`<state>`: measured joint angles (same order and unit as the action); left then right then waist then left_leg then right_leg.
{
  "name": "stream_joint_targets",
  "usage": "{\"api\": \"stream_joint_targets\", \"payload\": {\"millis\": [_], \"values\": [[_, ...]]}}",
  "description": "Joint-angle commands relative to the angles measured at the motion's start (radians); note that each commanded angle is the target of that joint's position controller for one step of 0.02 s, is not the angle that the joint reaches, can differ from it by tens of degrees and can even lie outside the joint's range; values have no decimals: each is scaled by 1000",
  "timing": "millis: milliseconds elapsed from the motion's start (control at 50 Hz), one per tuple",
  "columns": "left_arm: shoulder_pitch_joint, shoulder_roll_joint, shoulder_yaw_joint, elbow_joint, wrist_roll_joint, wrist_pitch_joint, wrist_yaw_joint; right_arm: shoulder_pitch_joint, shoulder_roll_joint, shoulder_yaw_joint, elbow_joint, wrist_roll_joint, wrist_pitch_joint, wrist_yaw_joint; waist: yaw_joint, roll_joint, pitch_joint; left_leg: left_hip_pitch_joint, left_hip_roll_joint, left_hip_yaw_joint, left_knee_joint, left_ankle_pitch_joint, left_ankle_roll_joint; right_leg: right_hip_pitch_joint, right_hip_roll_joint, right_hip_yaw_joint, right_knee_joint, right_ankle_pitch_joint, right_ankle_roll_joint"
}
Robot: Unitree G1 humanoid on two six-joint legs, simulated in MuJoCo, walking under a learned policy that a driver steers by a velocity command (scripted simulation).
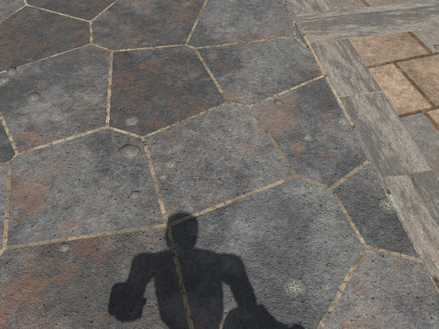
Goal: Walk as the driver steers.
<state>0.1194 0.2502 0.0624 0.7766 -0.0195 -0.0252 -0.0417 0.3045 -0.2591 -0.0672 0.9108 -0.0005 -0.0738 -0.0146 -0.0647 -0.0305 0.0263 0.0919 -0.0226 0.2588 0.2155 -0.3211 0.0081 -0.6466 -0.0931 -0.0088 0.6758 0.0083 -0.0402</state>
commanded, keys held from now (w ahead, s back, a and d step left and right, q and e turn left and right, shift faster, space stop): w+e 0.18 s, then w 0.14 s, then w+q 0.56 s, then w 0.12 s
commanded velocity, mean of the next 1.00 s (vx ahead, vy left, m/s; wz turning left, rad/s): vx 0.50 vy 0.00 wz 0.03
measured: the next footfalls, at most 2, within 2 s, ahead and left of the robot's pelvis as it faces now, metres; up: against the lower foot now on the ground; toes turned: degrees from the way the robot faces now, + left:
right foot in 0.10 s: +0.22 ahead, -0.12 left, +0.00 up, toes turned -6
left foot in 0.64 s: +0.57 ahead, +0.05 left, +0.00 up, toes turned -4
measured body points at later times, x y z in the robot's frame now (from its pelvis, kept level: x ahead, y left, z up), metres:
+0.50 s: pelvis +0.29 -0.04 +0.01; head +0.31 -0.06 +0.46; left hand +0.39 +0.22 -0.11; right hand +0.44 -0.32 -0.10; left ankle +0.51 +0.08 -0.69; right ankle +0.18 -0.11 -0.73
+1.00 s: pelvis +0.59 -0.03 +0.01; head +0.62 -0.02 +0.46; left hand +0.78 +0.23 -0.08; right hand +0.66 -0.31 -0.10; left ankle +0.53 +0.05 -0.73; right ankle +0.79 -0.19 -0.69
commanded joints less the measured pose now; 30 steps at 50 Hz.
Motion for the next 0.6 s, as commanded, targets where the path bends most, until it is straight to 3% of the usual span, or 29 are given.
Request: {"api": "stream_joint_targets", "payload": {"millis": [20,60,80,100,120,140,160,180,200,220,240,280,320,400,440,500,560,600], "values": [[-100,68,14,-118,-2,-12,-19,-5,-196,-48,-39,15,15,-10,18,87,56,39,323,-47,46,770,120,-19,36,-64,-39,-104,-42],[7,114,40,-109,-5,-6,-20,-29,-224,-56,-48,22,30,-17,93,127,-26,44,314,-27,238,1078,99,153,110,-119,-29,-205,-85],[143,159,66,-79,-8,-5,-13,-53,-231,-56,-53,27,35,-19,173,117,-97,-17,286,-10,424,1089,74,346,149,-124,-88,-171,-119],[309,233,102,-36,-7,3,6,-57,-213,-48,-66,18,30,-20,250,48,-183,-223,242,-9,703,852,30,646,115,-7,-145,-141,-167],[305,344,119,-29,-16,0,20,34,-51,1,-117,-25,4,-2,133,-231,-242,-701,41,-63,1070,-132,-36,994,-147,520,-196,-230,-340],[327,287,96,-64,-3,-18,15,-33,-92,3,-136,9,-44,14,175,-136,-393,-840,-22,-320,1214,-287,-27,1081,-247,852,-363,-363,-419],[296,224,78,-59,6,-32,12,-146,-147,-12,-168,49,-71,24,199,-74,-265,-927,37,-355,1198,-194,3,1006,-221,718,-395,-299,-355],[234,192,68,-66,2,-41,12,-164,-142,-8,-174,45,-83,22,156,-8,-173,-902,83,-351,1107,-102,20,861,-177,585,-391,-216,-314],[156,150,55,-78,2,-42,13,-153,-145,-13,-152,21,-82,15,108,36,-113,-834,121,-343,1016,-50,14,717,-140,472,-398,-106,-281],[111,118,42,-95,14,-45,18,-125,-157,-22,-140,10,-69,15,74,17,-95,-756,149,-344,963,-10,7,619,-116,402,-417,-11,-266],[97,112,38,-101,19,-45,21,-106,-154,-24,-133,7,-53,17,56,10,-87,-708,158,-339,930,9,-4,561,-101,370,-438,37,-261],[116,134,40,-88,14,-52,29,-102,-121,-18,-130,-5,-31,16,47,12,-68,-684,160,-312,848,51,-34,487,-87,297,-468,134,-262],[151,161,45,-70,14,-55,42,-167,-98,-9,-152,-9,-22,13,65,1,-35,-715,157,-297,727,158,-57,460,-67,237,-490,172,-248],[186,162,39,-43,15,-56,48,-271,-76,6,-165,7,-24,27,121,-30,-7,-682,131,-266,459,443,-43,474,-25,120,-510,81,-178],[215,168,38,-19,17,-60,46,-320,-76,11,-177,18,-26,36,146,-34,15,-679,119,-261,398,503,-27,509,-52,115,-528,13,-170],[241,171,40,16,18,-55,45,-364,-89,12,-200,24,-29,52,160,-24,46,-762,107,-272,343,444,11,654,-109,101,-502,49,-161],[232,185,46,30,17,-40,54,-355,-100,10,-217,24,-33,75,136,-32,35,-768,75,-263,319,308,58,767,-149,66,-422,255,-132],[198,205,50,21,20,-29,64,-240,-141,-11,-194,18,-27,76,71,-65,-56,-598,7,-205,330,227,94,786,-132,24,-269,613,-102]]}}
Over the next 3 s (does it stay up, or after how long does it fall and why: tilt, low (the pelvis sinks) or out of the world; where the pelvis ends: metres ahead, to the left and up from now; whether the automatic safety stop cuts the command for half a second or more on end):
stays up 0.88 -0.03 0.00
